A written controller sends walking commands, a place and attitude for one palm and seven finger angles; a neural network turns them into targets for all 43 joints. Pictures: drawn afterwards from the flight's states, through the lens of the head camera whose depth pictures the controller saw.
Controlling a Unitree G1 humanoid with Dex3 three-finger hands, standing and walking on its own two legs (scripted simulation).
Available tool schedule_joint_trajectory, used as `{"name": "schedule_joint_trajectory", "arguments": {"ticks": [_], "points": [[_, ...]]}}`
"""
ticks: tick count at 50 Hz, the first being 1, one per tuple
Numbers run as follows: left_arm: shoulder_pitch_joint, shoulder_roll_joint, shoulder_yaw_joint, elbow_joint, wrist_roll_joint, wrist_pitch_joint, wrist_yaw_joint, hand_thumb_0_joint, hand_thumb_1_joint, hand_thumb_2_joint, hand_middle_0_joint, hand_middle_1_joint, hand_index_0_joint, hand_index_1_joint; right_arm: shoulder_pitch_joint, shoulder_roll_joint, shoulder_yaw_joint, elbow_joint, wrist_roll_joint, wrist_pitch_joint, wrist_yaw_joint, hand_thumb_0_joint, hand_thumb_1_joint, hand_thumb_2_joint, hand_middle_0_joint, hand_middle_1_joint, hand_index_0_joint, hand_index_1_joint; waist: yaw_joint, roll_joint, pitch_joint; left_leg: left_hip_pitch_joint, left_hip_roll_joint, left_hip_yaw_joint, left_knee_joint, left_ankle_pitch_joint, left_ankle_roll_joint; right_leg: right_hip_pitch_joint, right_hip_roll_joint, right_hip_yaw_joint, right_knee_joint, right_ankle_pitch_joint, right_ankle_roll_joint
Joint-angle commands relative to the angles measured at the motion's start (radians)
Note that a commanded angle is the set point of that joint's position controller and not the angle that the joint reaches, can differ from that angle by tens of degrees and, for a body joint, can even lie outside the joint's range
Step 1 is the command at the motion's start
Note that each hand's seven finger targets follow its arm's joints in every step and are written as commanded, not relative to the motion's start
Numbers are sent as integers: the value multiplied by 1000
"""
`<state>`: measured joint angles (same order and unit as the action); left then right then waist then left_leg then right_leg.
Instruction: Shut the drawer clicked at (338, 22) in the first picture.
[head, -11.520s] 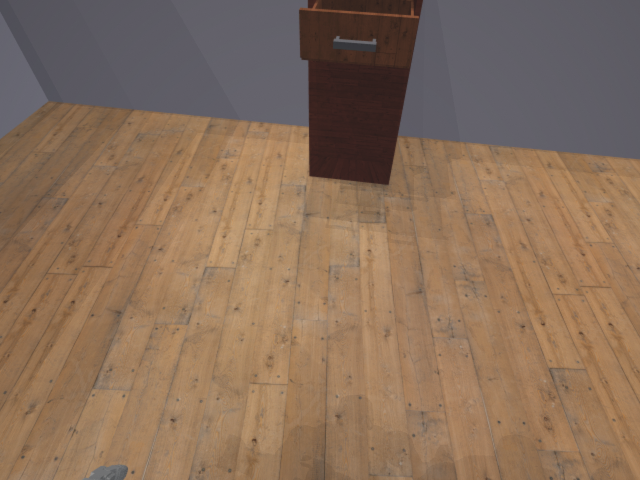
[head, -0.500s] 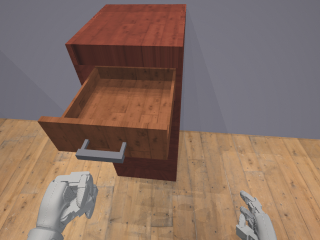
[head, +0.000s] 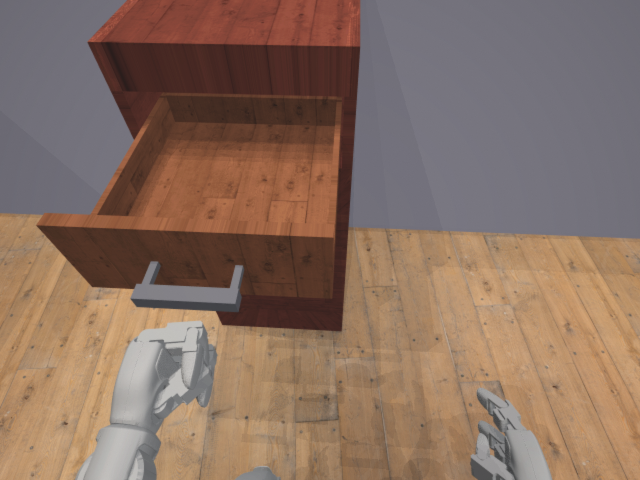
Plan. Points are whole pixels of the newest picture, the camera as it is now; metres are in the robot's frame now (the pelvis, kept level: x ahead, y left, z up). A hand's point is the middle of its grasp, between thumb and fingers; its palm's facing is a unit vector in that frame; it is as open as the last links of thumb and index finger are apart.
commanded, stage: bring the fist close to the handle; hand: left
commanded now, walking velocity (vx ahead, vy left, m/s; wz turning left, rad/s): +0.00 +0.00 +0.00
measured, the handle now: (191, 284) +0.34 +0.18 +0.06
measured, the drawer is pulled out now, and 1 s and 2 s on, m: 0.29 0.28 0.17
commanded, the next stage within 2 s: push the drawer shut in 0.52 s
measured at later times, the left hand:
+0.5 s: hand (222, 371) +0.23 +0.12 +0.05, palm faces -0.06 -1.00 -0.04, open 3.3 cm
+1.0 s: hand (222, 342) +0.27 +0.13 +0.05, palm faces -0.05 -1.00 -0.05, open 3.1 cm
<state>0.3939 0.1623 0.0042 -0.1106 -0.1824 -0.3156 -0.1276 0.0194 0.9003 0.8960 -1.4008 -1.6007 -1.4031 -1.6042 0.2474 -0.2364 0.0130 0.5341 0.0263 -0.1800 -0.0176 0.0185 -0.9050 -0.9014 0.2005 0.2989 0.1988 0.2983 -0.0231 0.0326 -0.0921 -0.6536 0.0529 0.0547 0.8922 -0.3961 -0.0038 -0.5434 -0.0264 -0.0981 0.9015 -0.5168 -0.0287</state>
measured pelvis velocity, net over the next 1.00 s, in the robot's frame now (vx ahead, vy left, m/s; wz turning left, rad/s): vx -0.01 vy -0.01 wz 0.00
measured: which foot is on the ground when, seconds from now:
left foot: down 0.00-1.00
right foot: down 0.00-1.00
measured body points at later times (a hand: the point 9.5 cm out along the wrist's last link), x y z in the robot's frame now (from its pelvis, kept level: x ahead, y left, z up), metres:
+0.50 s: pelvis -0.01 +0.00 -0.01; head +0.04 -0.02 +0.44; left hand +0.23 +0.17 +0.06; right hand +0.16 -0.25 -0.09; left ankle +0.03 +0.12 -0.69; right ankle -0.04 -0.10 -0.69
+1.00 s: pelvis -0.01 -0.01 -0.01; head +0.04 -0.02 +0.44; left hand +0.26 +0.18 +0.06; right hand +0.15 -0.26 -0.10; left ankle +0.03 +0.12 -0.69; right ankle -0.04 -0.10 -0.69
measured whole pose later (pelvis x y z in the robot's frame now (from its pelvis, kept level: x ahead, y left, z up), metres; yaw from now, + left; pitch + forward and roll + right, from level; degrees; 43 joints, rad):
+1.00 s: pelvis -0.01 -0.01 -0.01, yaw +0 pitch +11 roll +0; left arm 0.16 0.18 0.03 0.11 -0.19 -0.35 -0.11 -0.01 0.86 0.92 -1.40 -1.60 -1.40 -1.60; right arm 0.24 -0.25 0.01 0.56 0.03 -0.10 -0.02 0.02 -0.91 -0.90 0.20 0.30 0.20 0.30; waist -0.03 0.03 -0.10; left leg -0.71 0.06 0.04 0.92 -0.39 -0.02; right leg -0.60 -0.02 -0.10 0.94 -0.52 -0.04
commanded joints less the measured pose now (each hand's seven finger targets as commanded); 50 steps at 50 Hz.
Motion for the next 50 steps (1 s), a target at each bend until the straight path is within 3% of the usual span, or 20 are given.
{"name": "schedule_joint_trajectory", "arguments": {"ticks": [1, 5, 9, 11, 14, 15, 17, 19, 23, 24, 26, 31, 35, 36, 38, 43, 44, 45, 49, 50], "points": [[-120, 53, 27, -183, 3, -75, 18, 0, 900, 900, -1400, -1600, -1400, -1600, -54, -118, -48, -159, -2, -36, -3, 0, -900, -900, 200, 300, 200, 300, -11, -32, -185, 194, -37, -56, -75, 234, 30, -50, 30, 34, -114, 347, 22], [-139, 77, 61, -122, 8, -81, 33, 0, 900, 900, -1400, -1600, -1400, -1600, -47, -122, -50, -154, -7, -15, 0, 0, -900, -900, 200, 300, 200, 300, -4, -57, -197, 155, -36, -53, -53, 232, 30, -52, 31, 43, -97, 357, 21], [-122, 102, 81, -160, 1, -93, 34, 0, 900, 900, -1400, -1600, -1400, -1600, -54, -119, -50, -174, -3, 0, 4, 0, -900, -900, 200, 300, 200, 300, 11, -18, -244, 164, -36, -46, -53, 258, 31, -13, 29, 51, -95, 387, 18], [-133, 72, 48, -184, -2, -94, 34, 0, 900, 900, -1400, -1600, -1400, -1600, -53, -112, -48, -180, -1, 5, 5, 0, -900, -900, 200, 300, 200, 300, 2, -10, -246, 175, -34, -45, -54, 264, 29, -19, 29, 48, -93, 397, 20], [-133, 83, 50, -152, 2, -90, 40, 0, 900, 900, -1400, -1600, -1400, -1600, -51, -121, -47, -173, 0, 13, 1, 0, -900, -900, 200, 300, 200, 300, -16, -46, -183, 143, -32, -52, -53, 216, 33, -49, 32, 49, -110, 347, 23], [-148, 54, 19, -156, 3, -91, 37, 0, 900, 900, -1400, -1600, -1400, -1600, -53, -118, -47, -176, 0, 14, 1, 0, -900, -900, 200, 300, 200, 300, -20, -47, -181, 142, -35, -51, -51, 205, 32, -56, 31, 51, -108, 342, 25], [-141, 59, 18, -156, 2, -91, 34, 0, 900, 900, -1400, -1600, -1400, -1600, -53, -119, -49, -179, 2, 12, 1, 0, -900, -900, 200, 300, 200, 300, -19, -31, -183, 142, -35, -51, -53, 188, 31, -65, 30, 50, -109, 318, 24], [-124, 78, 34, -150, 6, -91, 41, 0, 900, 900, -1400, -1600, -1400, -1600, -51, -124, -49, -181, 1, 15, -1, 0, -900, -900, 200, 300, 200, 300, -19, -61, -176, 130, -34, -53, -51, 176, 34, -61, 30, 55, -117, 301, 26], [-193, 81, 35, -154, 8, -95, 50, 0, 900, 900, -1400, -1600, -1400, -1600, -56, -120, -48, -183, 3, 19, -5, 0, -900, -900, 200, 300, 200, 300, -21, -47, -178, 121, -40, -49, -49, 144, 33, -71, 27, 66, -122, 262, 27], [-215, 105, 52, -156, 11, -99, 56, 0, 900, 900, -1400, -1600, -1400, -1600, -55, -123, -47, -176, 0, 20, -7, 0, -900, -900, 200, 300, 200, 300, -25, -51, -178, 116, -39, -48, -43, 146, 37, -64, 25, 75, -129, 262, 28], [-179, 94, 60, -154, 6, -102, 55, 0, 900, 900, -1400, -1600, -1400, -1600, -55, -116, -48, -180, 1, 21, -5, 0, -900, -900, 200, 300, 200, 300, -7, -29, -208, 132, -41, -43, -47, 171, 34, -42, 24, 72, -121, 296, 24], [-164, 100, 72, -118, -8, -91, 37, 0, 900, 900, -1400, -1600, -1400, -1600, -54, -119, -48, -179, 5, 26, -5, 0, -900, -900, 200, 300, 200, 300, -12, -58, -192, 115, -43, -36, -41, 176, 34, -20, 16, 96, -143, 334, 35], [-263, 99, 66, -78, -15, -91, 23, 0, 900, 900, -1400, -1600, -1400, -1600, -56, -125, -45, -159, 5, 26, -11, 0, -900, -900, 200, 300, 200, 300, -35, -77, -162, 101, -43, -42, -33, 156, 36, -44, 14, 102, -152, 311, 39], [-286, 124, 96, -66, -17, -93, 22, 0, 900, 900, -1400, -1600, -1400, -1600, -52, -128, -47, -151, 5, 26, -13, 0, -900, -900, 200, 300, 200, 300, -30, -62, -175, 105, -42, -43, -34, 160, 34, -40, 15, 102, -148, 309, 36], [-344, 101, 67, -60, -18, -97, 17, 0, 900, 900, -1400, -1600, -1400, -1600, -60, -125, -46, -144, 8, 20, -13, 0, -900, -900, 200, 300, 200, 300, -37, -28, -182, 127, -44, -44, -37, 161, 34, -54, 16, 96, -146, 305, 33], [-348, 115, 93, -15, -19, -86, 21, 0, 900, 900, -1400, -1600, -1400, -1600, -49, -129, -50, -137, 5, 24, -10, 0, -900, -900, 200, 300, 200, 300, -17, -52, -233, 150, -44, -43, -50, 218, 34, -4, 16, 84, -132, 397, 33], [-359, 133, 104, 14, -12, -81, 25, 0, 900, 900, -1400, -1600, -1400, -1600, -49, -134, -50, -129, 4, 30, -11, 0, -900, -900, 200, 300, 200, 300, -23, -70, -217, 140, -41, -42, -49, 222, 37, -8, 17, 85, -136, 400, 35], [-402, 109, 86, 2, -16, -84, 23, 0, 900, 900, -1400, -1600, -1400, -1600, -53, -130, -48, -129, 5, 32, -10, 0, -900, -900, 200, 300, 200, 300, -28, -61, -219, 145, -43, -42, -51, 217, 37, -14, 16, 84, -134, 396, 36], [-512, 127, 94, 32, -11, -97, 34, 0, 900, 900, -1400, -1600, -1400, -1600, -50, -135, -48, -103, 6, 37, -14, 0, -900, -900, 200, 300, 200, 300, -48, -67, -204, 145, -40, -47, -48, 185, 38, -44, 18, 88, -145, 341, 35], [-526, 107, 80, 39, -12, -101, 33, 0, 900, 900, -1400, -1600, -1400, -1600, -53, -131, -49, -102, 4, 37, -14, 0, -900, -900, 200, 300, 200, 300, -43, -50, -215, 153, -43, -47, -50, 190, 37, -39, 17, 88, -141, 349, 33]]}}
